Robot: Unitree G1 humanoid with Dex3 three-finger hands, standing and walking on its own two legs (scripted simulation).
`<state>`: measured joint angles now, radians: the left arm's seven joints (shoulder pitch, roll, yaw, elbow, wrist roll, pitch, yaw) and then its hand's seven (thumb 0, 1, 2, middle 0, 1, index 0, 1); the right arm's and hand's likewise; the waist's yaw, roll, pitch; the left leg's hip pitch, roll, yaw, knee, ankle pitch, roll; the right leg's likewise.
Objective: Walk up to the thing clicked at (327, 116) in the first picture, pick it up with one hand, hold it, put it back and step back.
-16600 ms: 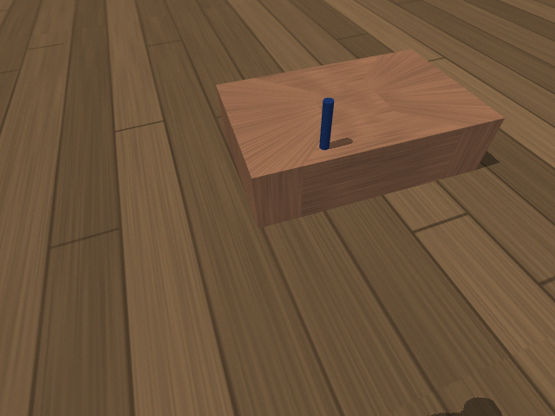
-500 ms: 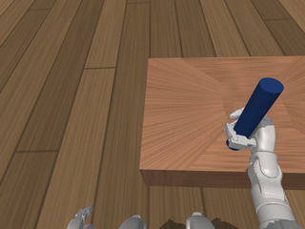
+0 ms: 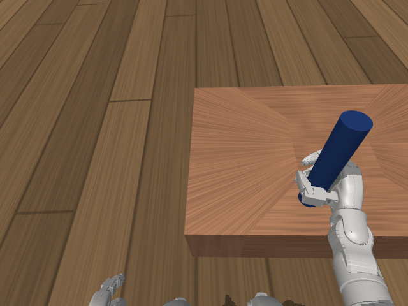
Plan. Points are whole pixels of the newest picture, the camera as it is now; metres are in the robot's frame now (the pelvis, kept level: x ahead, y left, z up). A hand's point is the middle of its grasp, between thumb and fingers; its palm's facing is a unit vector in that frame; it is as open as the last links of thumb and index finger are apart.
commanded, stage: hold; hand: right
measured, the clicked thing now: (327, 167) +0.35 -0.18 +0.09
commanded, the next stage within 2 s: none
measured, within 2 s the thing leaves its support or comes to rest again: neither
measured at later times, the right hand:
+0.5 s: hand (315, 181) +0.33 -0.17 +0.06, palm faces +0.15 +0.99 +0.01, open 5.8 cm
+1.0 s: hand (317, 180) +0.33 -0.17 +0.06, palm faces +0.16 +0.99 +0.01, open 5.8 cm
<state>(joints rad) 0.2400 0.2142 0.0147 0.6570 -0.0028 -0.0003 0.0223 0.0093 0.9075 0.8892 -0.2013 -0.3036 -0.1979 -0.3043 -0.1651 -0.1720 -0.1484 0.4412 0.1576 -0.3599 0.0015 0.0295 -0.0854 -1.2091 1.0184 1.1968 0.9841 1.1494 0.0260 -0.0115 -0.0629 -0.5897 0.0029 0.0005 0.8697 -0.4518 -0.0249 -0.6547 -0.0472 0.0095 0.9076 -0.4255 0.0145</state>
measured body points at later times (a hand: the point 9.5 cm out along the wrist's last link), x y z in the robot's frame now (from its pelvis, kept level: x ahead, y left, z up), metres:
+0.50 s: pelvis +0.00 +0.00 +0.01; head +0.05 -0.01 +0.46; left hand +0.13 +0.24 -0.10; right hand +0.32 -0.22 +0.06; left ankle -0.01 +0.14 -0.69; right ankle +0.01 -0.13 -0.69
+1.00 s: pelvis +0.00 +0.00 +0.01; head +0.05 -0.01 +0.46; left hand +0.14 +0.24 -0.10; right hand +0.32 -0.22 +0.06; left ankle -0.01 +0.14 -0.69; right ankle +0.01 -0.13 -0.69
